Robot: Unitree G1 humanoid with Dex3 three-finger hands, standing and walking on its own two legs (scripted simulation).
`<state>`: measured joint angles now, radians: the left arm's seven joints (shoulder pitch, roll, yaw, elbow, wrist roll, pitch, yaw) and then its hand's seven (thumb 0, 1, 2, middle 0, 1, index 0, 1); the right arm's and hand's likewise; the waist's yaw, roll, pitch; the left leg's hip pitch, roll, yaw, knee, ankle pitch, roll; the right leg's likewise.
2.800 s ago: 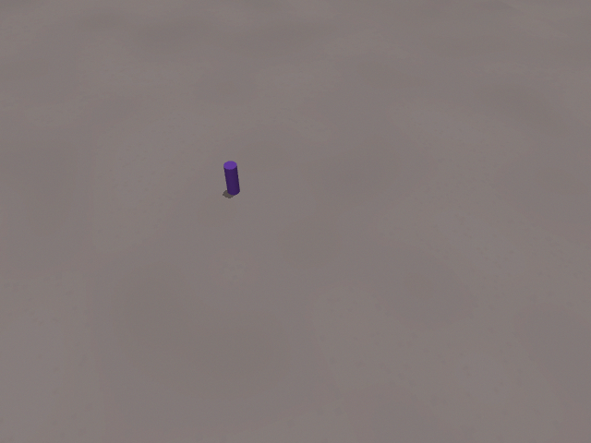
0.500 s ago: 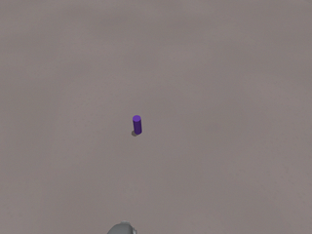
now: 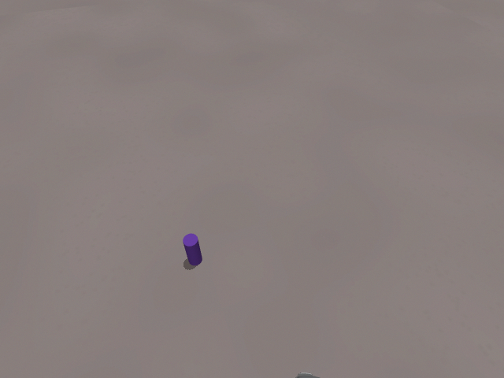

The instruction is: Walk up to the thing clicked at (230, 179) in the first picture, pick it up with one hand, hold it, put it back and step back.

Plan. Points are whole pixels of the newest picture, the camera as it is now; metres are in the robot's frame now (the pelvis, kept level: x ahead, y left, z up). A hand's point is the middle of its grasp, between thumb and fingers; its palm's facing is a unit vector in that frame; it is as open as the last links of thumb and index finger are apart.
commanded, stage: walk up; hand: left
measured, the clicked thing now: (193, 250) +0.72 +0.22 -0.68
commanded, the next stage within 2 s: none
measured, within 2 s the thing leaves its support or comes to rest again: neither
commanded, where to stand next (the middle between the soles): +0.40 +0.01 m, yaw +1 degrees
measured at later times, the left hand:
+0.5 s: hand (82, 368) +0.19 +0.29 -0.16, palm faces -0.02 -0.93 -0.36, open 7.4 cm
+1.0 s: hand (122, 266) +0.37 +0.26 -0.13, palm faces -0.02 -0.91 -0.42, open 7.4 cm
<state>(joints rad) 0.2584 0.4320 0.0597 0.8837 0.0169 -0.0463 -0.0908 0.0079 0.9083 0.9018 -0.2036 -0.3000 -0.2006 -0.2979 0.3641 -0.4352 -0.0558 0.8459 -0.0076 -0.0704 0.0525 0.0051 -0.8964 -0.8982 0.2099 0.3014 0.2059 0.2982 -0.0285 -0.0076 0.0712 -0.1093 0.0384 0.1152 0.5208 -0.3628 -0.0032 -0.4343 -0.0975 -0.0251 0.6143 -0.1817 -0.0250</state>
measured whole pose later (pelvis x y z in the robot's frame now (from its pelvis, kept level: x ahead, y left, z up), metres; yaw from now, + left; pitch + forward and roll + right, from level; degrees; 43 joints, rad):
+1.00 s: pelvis +0.29 -0.02 -0.01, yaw +1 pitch -3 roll +0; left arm 0.23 0.38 0.02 0.86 0.01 -0.07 -0.03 0.01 0.90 0.90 -0.21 -0.30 -0.20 -0.30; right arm 0.27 -0.42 -0.04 0.89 -0.01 -0.01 0.02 0.01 -0.90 -0.90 0.21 0.30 0.20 0.30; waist 0.01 0.06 0.11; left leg -0.42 0.04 0.02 0.95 -0.45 0.03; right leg -0.34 -0.04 -0.05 0.62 -0.23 -0.01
